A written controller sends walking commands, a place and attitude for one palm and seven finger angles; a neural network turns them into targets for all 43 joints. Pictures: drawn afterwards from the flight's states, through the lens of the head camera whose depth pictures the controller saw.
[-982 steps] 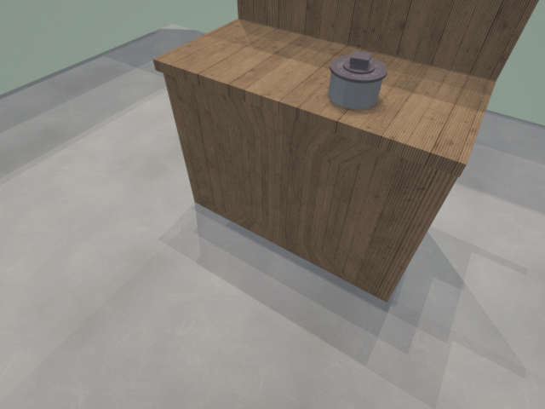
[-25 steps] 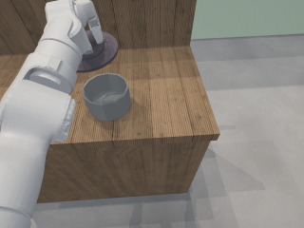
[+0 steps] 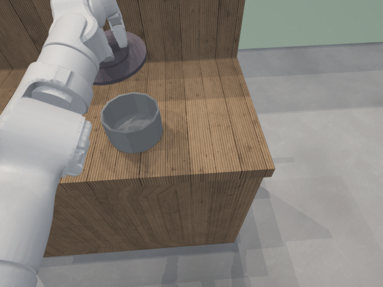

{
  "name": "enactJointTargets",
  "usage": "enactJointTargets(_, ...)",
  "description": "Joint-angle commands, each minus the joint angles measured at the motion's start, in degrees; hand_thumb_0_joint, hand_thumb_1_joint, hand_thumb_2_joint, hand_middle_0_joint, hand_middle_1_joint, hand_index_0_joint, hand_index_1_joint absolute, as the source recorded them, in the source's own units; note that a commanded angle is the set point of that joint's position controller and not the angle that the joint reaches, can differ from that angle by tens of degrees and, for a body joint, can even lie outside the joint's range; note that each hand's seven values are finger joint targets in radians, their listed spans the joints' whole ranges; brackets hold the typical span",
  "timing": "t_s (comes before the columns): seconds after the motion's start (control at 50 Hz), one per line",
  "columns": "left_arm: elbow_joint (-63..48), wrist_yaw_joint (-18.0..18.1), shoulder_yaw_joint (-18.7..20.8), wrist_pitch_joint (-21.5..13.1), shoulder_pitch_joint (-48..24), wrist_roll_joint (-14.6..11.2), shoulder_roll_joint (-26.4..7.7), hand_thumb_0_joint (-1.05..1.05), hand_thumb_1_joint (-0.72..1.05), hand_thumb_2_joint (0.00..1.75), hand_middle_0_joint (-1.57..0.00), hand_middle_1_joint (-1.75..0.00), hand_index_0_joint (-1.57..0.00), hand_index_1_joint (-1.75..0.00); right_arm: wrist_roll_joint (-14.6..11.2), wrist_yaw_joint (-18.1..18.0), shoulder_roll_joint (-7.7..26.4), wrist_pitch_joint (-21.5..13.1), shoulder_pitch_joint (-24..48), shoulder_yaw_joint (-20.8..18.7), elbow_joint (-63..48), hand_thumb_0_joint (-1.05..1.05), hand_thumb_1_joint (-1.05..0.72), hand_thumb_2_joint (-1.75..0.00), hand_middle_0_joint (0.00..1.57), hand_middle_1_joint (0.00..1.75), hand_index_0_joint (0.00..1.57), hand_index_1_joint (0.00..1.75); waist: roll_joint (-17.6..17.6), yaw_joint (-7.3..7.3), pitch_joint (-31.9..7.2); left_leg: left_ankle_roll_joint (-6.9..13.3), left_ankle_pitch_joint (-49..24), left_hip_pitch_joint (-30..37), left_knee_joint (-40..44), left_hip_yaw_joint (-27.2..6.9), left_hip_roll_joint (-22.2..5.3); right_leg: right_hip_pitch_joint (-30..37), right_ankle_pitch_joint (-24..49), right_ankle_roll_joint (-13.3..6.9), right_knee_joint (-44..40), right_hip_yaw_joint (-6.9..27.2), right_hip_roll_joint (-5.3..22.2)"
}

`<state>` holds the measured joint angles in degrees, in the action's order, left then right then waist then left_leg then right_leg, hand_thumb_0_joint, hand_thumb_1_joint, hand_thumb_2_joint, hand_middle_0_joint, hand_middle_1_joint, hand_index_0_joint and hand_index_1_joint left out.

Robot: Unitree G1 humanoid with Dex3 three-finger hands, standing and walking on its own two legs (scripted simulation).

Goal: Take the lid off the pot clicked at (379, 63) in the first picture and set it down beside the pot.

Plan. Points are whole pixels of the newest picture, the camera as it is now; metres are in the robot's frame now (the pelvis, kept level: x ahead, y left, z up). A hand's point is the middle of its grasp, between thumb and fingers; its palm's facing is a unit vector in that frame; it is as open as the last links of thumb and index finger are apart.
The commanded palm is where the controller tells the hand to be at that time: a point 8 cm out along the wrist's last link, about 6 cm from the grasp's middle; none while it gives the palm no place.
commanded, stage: move the lid sideways beside the pot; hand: left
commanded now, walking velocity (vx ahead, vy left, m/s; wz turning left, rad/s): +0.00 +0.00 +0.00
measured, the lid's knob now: (103, 43) +0.54 +0.12 +0.24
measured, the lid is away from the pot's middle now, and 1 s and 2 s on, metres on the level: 0.02 0.15 0.25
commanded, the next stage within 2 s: lower the lid onto the table in 1.96 s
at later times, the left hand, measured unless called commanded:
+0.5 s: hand (62, 49) +0.50 +0.18 +0.26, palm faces -0.26 -0.10 -0.96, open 6.9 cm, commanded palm +0.50 +0.18 +0.32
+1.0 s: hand (26, 56) +0.49 +0.24 +0.25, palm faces -0.26 -0.13 -0.96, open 6.9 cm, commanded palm +0.50 +0.24 +0.32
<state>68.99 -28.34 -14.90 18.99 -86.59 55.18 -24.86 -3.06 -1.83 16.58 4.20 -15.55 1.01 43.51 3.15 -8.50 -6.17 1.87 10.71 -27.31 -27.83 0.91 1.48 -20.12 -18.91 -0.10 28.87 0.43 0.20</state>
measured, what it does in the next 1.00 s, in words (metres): stands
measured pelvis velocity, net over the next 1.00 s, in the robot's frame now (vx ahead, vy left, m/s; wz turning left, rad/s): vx -0.01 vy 0.01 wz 0.00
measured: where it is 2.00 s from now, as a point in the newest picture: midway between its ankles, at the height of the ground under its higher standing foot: outside the picture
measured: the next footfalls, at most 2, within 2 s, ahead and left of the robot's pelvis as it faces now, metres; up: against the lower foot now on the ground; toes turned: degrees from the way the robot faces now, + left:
none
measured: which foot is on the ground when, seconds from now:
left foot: down 0.00-1.00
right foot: down 0.00-1.00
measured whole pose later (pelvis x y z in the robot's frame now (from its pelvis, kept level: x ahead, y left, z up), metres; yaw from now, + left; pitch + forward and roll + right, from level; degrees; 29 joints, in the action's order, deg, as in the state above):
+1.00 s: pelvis -0.01 +0.01 +0.00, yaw +0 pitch +10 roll -1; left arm 68.5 -30.0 -12.8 12.6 -82.9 57.1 -39.4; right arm -5.0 -3.1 16.8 7.1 -16.5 1.3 43.2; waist 2.3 -8.3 -5.4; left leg 2.6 11.4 -29.5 -30.7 0.4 1.1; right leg -20.8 -18.1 0.6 28.7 0.0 -0.2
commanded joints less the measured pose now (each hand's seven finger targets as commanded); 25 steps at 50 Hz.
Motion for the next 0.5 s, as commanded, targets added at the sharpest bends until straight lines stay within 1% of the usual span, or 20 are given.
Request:
enactJointTargets(0.0, -7.5, 3.1, 2.0, 0.5, -33.1, 3.4, -17.2, 0.00, 0.62, 0.99, -0.67, -1.07, -0.86, -1.15, -0.3, -1.4, 8.5, 0.4, 0.1, -2.4, -5.2, 0.00, -0.90, -0.90, 0.20, 0.30, 0.20, 0.30, -8.1, 0.08, -20.7, 2.9, -15.1, 18.3, -1.3, -0.8, 2.6, 0.1, 26.0, -1.2, -3.3, -0.7, -2.6)
enactJointTargets(0.04, -8.1, 3.1, -0.2, 0.8, -33.5, 2.6, -13.5, 0.00, 0.62, 0.99, -0.67, -1.07, -0.86, -1.15, -0.5, -1.2, 8.6, 0.9, -0.2, -2.6, -5.2, 0.00, -0.90, -0.90, 0.20, 0.30, 0.20, 0.30, -5.6, -0.23, -19.9, 2.8, -17.6, 20.0, -1.7, -0.8, 2.0, -1.8, 26.4, -1.4, -3.6, -1.0, -2.5)
enactJointTargets(0.06, -10.1, 3.2, -0.2, 0.6, -35.0, 3.0, -14.0, 0.00, 0.62, 0.99, -0.67, -1.07, -0.86, -1.15, -0.5, -0.9, 8.6, 1.0, 0.1, -2.6, -5.6, 0.00, -0.90, -0.90, 0.20, 0.30, 0.20, 0.30, -4.5, -0.15, -21.3, 2.7, -18.3, 22.0, -1.8, -1.4, 1.9, -2.7, 24.8, -1.3, -3.5, -1.0, -2.9)
enactJointTargets(0.1, -14.6, 3.0, 2.1, -0.7, -36.4, 3.2, -17.6, 0.00, 0.62, 0.99, -0.67, -1.07, -0.86, -1.15, -0.1, -0.8, 8.5, 0.7, 0.0, -3.0, -6.5, 0.00, -0.90, -0.90, 0.20, 0.30, 0.20, 0.30, -3.4, 0.32, -27.1, 2.9, -23.1, 24.9, -3.3, -1.7, 2.0, -0.4, 28.3, -1.2, -2.5, -0.4, -2.8)
enactJointTargets(0.12, -13.6, 2.8, 2.2, -1.0, -35.8, 3.3, -17.9, 0.00, 0.62, 0.99, -0.67, -1.07, -0.86, -1.15, -0.1, -1.0, 8.3, 0.7, -0.1, -3.0, -6.5, 0.00, -0.90, -0.90, 0.20, 0.30, 0.20, 0.30, -3.1, 0.16, -27.5, 3.0, -22.8, 25.0, -3.5, -1.7, 2.2, -0.4, 28.1, -1.1, -2.5, -0.3, -2.8)
enactJointTargets(0.14, -15.8, 2.4, 1.7, -1.8, -35.5, 2.1, -17.1, 0.00, 0.62, 0.99, -0.67, -1.07, -0.86, -1.15, -0.1, -1.1, 8.3, 0.6, -0.6, -3.3, -6.7, 0.00, -0.90, -0.90, 0.20, 0.30, 0.20, 0.30, -3.0, 0.00, -28.8, 3.1, -25.6, 25.9, -4.0, -1.6, 2.0, 0.5, 30.4, -1.2, -2.5, -0.4, -2.5)
enactJointTargets(0.16, -19.2, 2.5, 3.7, -2.4, -37.5, 2.6, -20.1, 0.00, 0.62, 0.99, -0.67, -1.07, -0.86, -1.15, -0.1, -0.8, 8.1, 0.6, -0.4, -3.3, -7.0, 0.00, -0.90, -0.90, 0.20, 0.30, 0.20, 0.30, -2.8, 0.60, -31.3, 3.1, -27.1, 27.4, -4.3, -1.9, 1.9, 1.5, 31.0, -0.8, -2.0, 0.0, -2.7)
enactJointTargets(0.2, -18.9, 2.2, 2.9, -2.9, -36.4, 2.7, -19.2, 0.00, 0.62, 0.99, -0.67, -1.07, -0.86, -1.15, -0.2, -0.7, 8.0, 0.5, -0.4, -3.5, -6.9, 0.00, -0.90, -0.90, 0.20, 0.30, 0.20, 0.30, -1.6, 0.58, -30.9, 3.2, -29.5, 29.0, -4.9, -2.3, 1.8, -0.4, 30.4, -0.9, -1.9, -0.2, -2.9)
enactJointTargets(0.24, -15.1, 1.4, 0.3, -2.4, -32.5, 1.6, -15.5, 0.00, 0.62, 0.99, -0.67, -1.07, -0.86, -1.15, -0.5, -0.7, 8.2, 0.9, -1.2, -3.7, -6.3, 0.00, -0.90, -0.90, 0.20, 0.30, 0.20, 0.30, -2.5, -0.16, -25.7, 3.2, -28.3, 27.2, -4.9, -1.9, 1.8, -2.4, 29.3, -1.1, -3.0, -0.9, -2.9)
enactJointTargets(0.26, -14.4, 1.5, 2.3, -2.1, -32.5, 2.3, -18.5, 0.00, 0.62, 0.99, -0.67, -1.07, -0.86, -1.15, -0.7, -0.5, 8.5, 1.4, -0.8, -3.5, -6.0, 0.00, -0.90, -0.90, 0.20, 0.30, 0.20, 0.30, -3.8, 0.08, -24.4, 3.1, -25.4, 25.6, -4.4, -1.8, 1.8, -2.3, 27.7, -0.9, -3.1, -0.9, -3.1)
enactJointTargets(0.28, -12.5, 1.3, 2.0, -1.6, -31.6, 2.4, -18.5, 0.00, 0.62, 0.99, -0.67, -1.07, -0.86, -1.15, -0.8, -0.6, 8.7, 1.7, -0.3, -3.4, -5.8, 0.00, -0.90, -0.90, 0.20, 0.30, 0.20, 0.30, -4.6, -0.08, -22.7, 3.2, -23.4, 24.0, -4.1, -1.7, 2.0, -2.5, 27.1, -1.0, -3.1, -1.0, -3.1)
enactJointTargets(0.3, -14.3, 1.2, 2.3, -1.6, -33.1, 2.2, -19.3, 0.00, 0.62, 0.99, -0.67, -1.07, -0.86, -1.15, -0.9, -0.6, 8.7, 1.8, -0.1, -3.4, -6.0, 0.00, -0.90, -0.90, 0.20, 0.30, 0.20, 0.30, -4.0, -0.08, -22.9, 3.1, -22.2, 23.9, -3.6, -1.8, 2.0, -2.2, 26.6, -1.1, -3.2, -1.0, -3.0)
enactJointTargets(0.34, -16.9, 1.1, -0.7, -2.4, -34.2, 0.9, -15.1, 0.00, 0.62, 0.99, -0.67, -1.07, -0.86, -1.15, -0.9, -0.5, 8.5, 1.5, 0.1, -3.5, -6.4, 0.00, -0.90, -0.90, 0.20, 0.30, 0.20, 0.30, -0.3, -0.34, -24.2, 3.0, -25.6, 26.8, -4.4, -1.9, 1.8, -3.7, 27.2, -1.3, -3.1, -1.2, -2.9)
enactJointTargets(0.36, -18.6, 1.3, 0.4, -2.8, -35.4, 1.6, -17.1, 0.00, 0.62, 0.99, -0.67, -1.07, -0.86, -1.15, -0.9, -0.2, 8.4, 1.5, 0.1, -3.4, -6.4, 0.00, -0.90, -0.90, 0.20, 0.30, 0.20, 0.30, -0.2, -0.20, -25.5, 2.9, -25.5, 28.2, -4.3, -2.7, 1.5, -4.1, 25.3, -1.1, -3.1, -1.2, -3.1)
enactJointTargets(0.38, -16.3, 1.3, 0.7, -2.7, -33.7, 2.2, -17.3, 0.00, 0.62, 0.99, -0.67, -1.07, -0.86, -1.15, -0.8, -0.3, 8.4, 1.6, 0.0, -3.4, -6.2, 0.00, -0.90, -0.90, 0.20, 0.30, 0.20, 0.30, 0.3, -0.04, -24.6, 2.9, -25.3, 27.9, -4.6, -2.8, 1.6, -5.2, 24.3, -1.3, -3.0, -1.3, -3.3)
enactJointTargets(0.4, -16.2, 1.4, 2.1, -2.8, -33.2, 2.4, -19.2, 0.00, 0.62, 0.99, -0.67, -1.07, -0.86, -1.15, -0.7, -0.4, 8.5, 1.7, -0.2, -3.4, -6.0, 0.00, -0.90, -0.90, 0.20, 0.30, 0.20, 0.30, -0.8, -0.07, -24.6, 2.8, -23.5, 27.2, -4.2, -2.8, 1.5, -4.5, 23.5, -1.3, -3.2, -1.4, -3.3)
enactJointTargets(0.42, -13.2, 1.2, 1.8, -2.5, -31.4, 2.7, -19.2, 0.00, 0.62, 0.99, -0.67, -1.07, -0.86, -1.15, -1.0, -0.7, 8.5, 2.0, 0.1, -3.2, -5.8, 0.00, -0.90, -0.90, 0.20, 0.30, 0.20, 0.30, -2.3, -0.10, -22.5, 2.9, -21.1, 25.1, -3.8, -2.6, 1.7, -4.3, 22.6, -1.4, -3.5, -1.4, -3.3)
enactJointTargets(0.44, -15.3, 0.9, 0.9, -2.9, -31.9, 1.4, -18.1, 0.00, 0.62, 0.99, -0.67, -1.07, -0.86, -1.15, -1.0, -0.7, 8.8, 2.1, 0.0, -3.3, -5.8, 0.00, -0.90, -0.90, 0.20, 0.30, 0.20, 0.30, -1.5, -0.29, -22.8, 2.8, -22.5, 25.3, -3.8, -2.3, 1.6, -3.8, 24.2, -1.5, -3.4, -1.7, -3.0)
enactJointTargets(0.46, -17.9, 1.2, 3.1, -3.3, -33.9, 2.1, -21.2, 0.00, 0.62, 0.99, -0.67, -1.07, -0.86, -1.15, -0.9, -0.5, 8.6, 2.1, 0.2, -3.3, -6.3, 0.00, -0.90, -0.90, 0.20, 0.30, 0.20, 0.30, -1.1, 0.27, -26.0, 2.7, -22.5, 26.5, -3.9, -2.5, 1.6, -2.7, 24.1, -1.2, -3.0, -1.3, -3.1)
enactJointTargets(0.48, -15.3, 1.2, 2.4, -3.3, -32.9, 2.5, -20.6, 0.00, 0.62, 0.99, -0.67, -1.07, -0.86, -1.15, -1.0, -0.7, 8.6, 2.2, 0.6, -3.1, -6.4, 0.00, -0.90, -0.90, 0.20, 0.30, 0.20, 0.30, -1.6, 0.19, -24.9, 2.9, -21.9, 25.6, -4.2, -2.5, 1.7, -3.4, 23.7, -1.4, -2.9, -1.4, -3.1)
